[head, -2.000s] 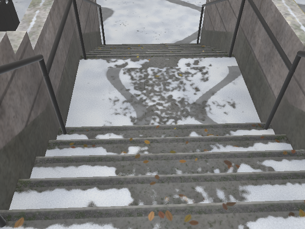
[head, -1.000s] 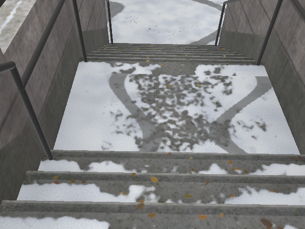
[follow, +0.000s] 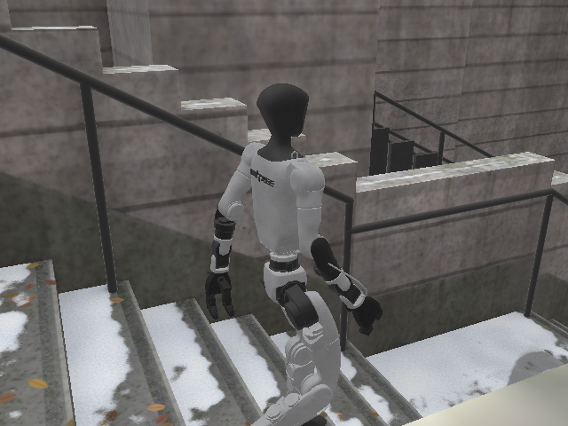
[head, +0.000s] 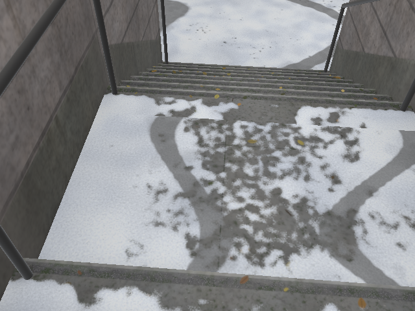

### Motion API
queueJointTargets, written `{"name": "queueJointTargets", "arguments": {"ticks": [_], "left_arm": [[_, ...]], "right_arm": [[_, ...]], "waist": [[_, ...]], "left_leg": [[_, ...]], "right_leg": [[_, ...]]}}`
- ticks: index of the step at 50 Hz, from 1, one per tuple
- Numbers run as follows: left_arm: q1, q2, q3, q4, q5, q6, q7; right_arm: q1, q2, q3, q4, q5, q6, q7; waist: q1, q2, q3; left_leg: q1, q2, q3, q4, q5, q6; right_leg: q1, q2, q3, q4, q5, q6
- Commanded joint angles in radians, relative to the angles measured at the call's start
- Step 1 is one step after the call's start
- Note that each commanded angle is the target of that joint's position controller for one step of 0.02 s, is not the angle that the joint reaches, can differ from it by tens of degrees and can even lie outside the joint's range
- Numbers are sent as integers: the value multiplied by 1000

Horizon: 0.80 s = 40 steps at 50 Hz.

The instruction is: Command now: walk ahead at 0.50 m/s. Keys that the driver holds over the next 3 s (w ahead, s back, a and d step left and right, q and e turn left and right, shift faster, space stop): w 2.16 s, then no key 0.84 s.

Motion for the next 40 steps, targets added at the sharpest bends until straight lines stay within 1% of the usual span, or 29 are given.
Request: {"name": "queueJointTargets", "arguments": {"ticks": [1, 2, 3, 4, 5, 6, 7, 8, 9, 11, 13, 14, 16, 18, 22, 23, 24, 25, 26, 27, 28, 29, 30, 31, 32, 34, 37, 39, 40], "left_arm": [[132, 89, 36, -33, -35, 6, -94], [-79, 137, 51, -133, -62, -4, -92], [-203, 164, 55, -181, -76, -9, -68], [-198, 135, 47, -191, -61, -17, -36], [-165, 102, 50, -169, -51, -24, -6], [-208, 42, 35, -175, -8, -31, 7], [-247, 46, 37, -175, 12, -22, 1], [-240, 68, 46, -154, 13, -15, -12], [-262, 76, 52, -155, 12, -6, -24], [-204, 80, 40, -156, 10, -13, -45], [-426, 113, 34, -229, 18, -12, -27], [-474, 126, 27, -224, 13, -15, -18], [-492, 138, 20, -240, 10, -8, -19], [-519, 169, 27, -271, 16, 7, -22], [-713, 181, 19, -328, -1, 9, -22], [-711, 158, 14, -318, -3, 4, -21], [-574, 177, 28, -247, -27, -12, -16], [-249, 242, 68, -135, -35, -27, -10], [102, 331, 117, -59, -19, -27, -9], [148, 443, 144, -46, -26, -10, -29], [168, 436, 157, -35, 3, 6, -31], [68, 389, 155, -61, -5, 17, -28], [-85, 224, 97, -94, 1, 17, -28], [-184, 154, 67, -117, 14, 15, -30], [-281, 68, 35, -157, 7, -19, -7], [-247, 116, 38, -140, -47, -57, 18], [-136, 158, 43, -94, 0, -60, 7], [35, 64, 11, -24, -20, -78, 36], [29, 38, -2, -32, -25, -74, 45]], "right_arm": [[720, -318, -112, 180, 6, 13, 14], [686, -299, -121, 170, -12, 25, 7], [613, -252, -115, 167, -3, 34, 5], [466, -115, -69, 126, -6, 34, 4], [375, -62, -46, 105, -20, 24, 5], [273, 58, -7, 72, -24, -11, -24], [263, 44, -7, 81, -14, -28, -39], [313, 63, 5, 90, 24, -40, -46], [379, 0, -3, 118, 20, -42, -39], [417, -37, -6, 127, -20, -43, -30], [589, 41, 24, 201, 2, -59, -59], [597, 66, 35, 193, 12, -56, -70], [501, 37, 44, 159, -19, -36, -49], [477, 17, 42, 144, -19, -36, -31], [629, -51, 11, 200, 19, -10, -73], [638, -70, -4, 213, 26, 5, -72], [618, -65, -7, 218, 16, 19, -58], [580, -75, -7, 222, -22, 38, -15], [644, 8, 8, 256, -48, 37, 39], [739, 87, 6, 238, 14, 29, 67], [536, -6, -15, 121, 44, 14, 75], [358, -39, -22, 36, 62, 2, 55], [320, -35, -17, 30, 45, -6, 20], [343, -15, -21, 54, 31, -14, -5], [304, 53, -5, 49, -8, -22, -21], [252, 58, -20, 67, -30, -6, -6], [320, 44, -14, 59, -31, 3, 14], [83, 21, -6, -16, -34, 3, -4], [52, 1, -1, -9, -30, -1, -8]], "waist": [[-264, 175, -364], [-321, 67, -241], [-308, -30, -97], [-223, -102, 14], [-143, -116, 105], [-82, -138, 147], [-87, -72, 182], [-122, -115, 151], [-127, -46, 135], [-103, -63, 88], [-222, -81, 119], [-241, -142, 102], [-183, -64, 98], [-170, -60, 132], [-299, -65, 202], [-310, -68, 184], [-257, -114, 126], [-108, -148, 71], [28, -271, -96], [-42, -374, -339], [29, -265, -279], [44, -191, -144], [-39, -34, 12], [-120, -19, 98], [-187, -48, 157], [-151, -130, 165], [-166, -107, 88], [-44, -93, 120], [-35, -39, 99]], "left_leg": [[1107, 277, -191, 381, 900, 331], [1026, 324, -312, 280, 566, 354], [785, 337, -329, 175, 161, 329], [509, 299, -313, 106, -165, 276], [180, 279, -297, 57, -150, 293], [-55, 169, -173, 21, -183, 220], [-144, 128, -144, -2, -199, 221], [-203, 113, -93, -26, -257, 248], [-234, 99, -119, 19, -239, 265], [-258, 107, -143, 155, -123, 266], [159, 166, -272, 241, -238, 259], [126, 121, -232, 310, -347, 229], [-272, 28, -151, 318, -473, 189], [-434, 25, -135, 310, -594, 173], [100, 116, -293, 474, -426, 176], [167, 99, -288, 525, -346, 174], [110, 31, -210, 679, -341, 137], [-60, 2, -153, 902, -286, 95], [-389, -89, -96, 1294, -465, 4], [-576, -149, -10, 1726, -1033, -45], [-813, -153, -21, 1822, -1056, -53], [-974, -99, -19, 1756, -966, -40], [-895, -15, -106, 1520, -716, 9], [-702, 21, -123, 1374, -584, 46], [-535, 87, -164, 1036, -333, 82], [-356, 33, -56, 776, -116, 64], [-367, 18, -68, 799, -54, -1], [-782, 91, -184, 510, 140, -45], [-684, 79, -175, 333, 340, -48]], "right_leg": [[-741, 2, 65, 746, 2, -12], [-972, -7, 62, 788, 7, -5], [-1054, -67, 62, 731, 103, -27], [-1008, -136, 136, 548, 320, -67], [-834, -175, 173, 434, 469, -89], [-676, -249, 227, 61, 746, -125], [-622, -224, 170, -15, 801, -133], [-533, -212, 138, -234, 980, -122], [-507, -188, 101, -210, 1011, -96], [-474, -161, 102, -154, 1047, -58], [-894, -234, 224, -450, 1224, -20], [-819, -228, 213, -667, 1417, -10], [-399, -178, 113, -629, 1510, -37], [-183, -132, 50, -592, 1363, -36], [-417, -154, 94, -983, 1024, -28], [-356, -145, 77, -1080, 985, -31], [-124, -138, 51, -1128, 1142, -38], [225, -133, 3, -1148, 1326, -69], [730, -237, 55, -913, 1635, -214], [989, -418, 165, -615, 2035, -377], [974, -461, 312, -683, 1848, -408], [789, -506, 397, -823, 1297, -411], [461, -461, 349, -919, 891, -324], [141, -428, 287, -961, 883, -319], [-103, -322, 192, -1006, 901, -268], [-282, -237, 131, -1060, 823, -300], [-282, -267, 207, -875, 947, -334], [116, -321, 329, -783, 806, -321], [48, -266, 276, -713, 698, -284]]}}
Next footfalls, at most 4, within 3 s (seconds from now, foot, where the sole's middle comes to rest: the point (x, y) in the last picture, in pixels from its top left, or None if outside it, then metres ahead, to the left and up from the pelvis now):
0.50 right None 0.42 -0.12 -0.97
1.02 left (210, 296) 0.73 0.11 -1.15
1.54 right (268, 250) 1.09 -0.14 -1.32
1.96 left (222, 206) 1.32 0.12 -1.32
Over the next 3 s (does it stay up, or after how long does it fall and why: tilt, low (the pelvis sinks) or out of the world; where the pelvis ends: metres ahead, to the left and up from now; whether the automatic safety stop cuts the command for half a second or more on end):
stays up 1.44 0.03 -0.54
